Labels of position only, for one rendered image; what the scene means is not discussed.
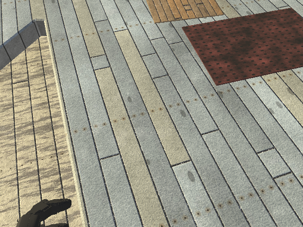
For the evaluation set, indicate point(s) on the robot left hand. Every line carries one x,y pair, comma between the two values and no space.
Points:
43,210

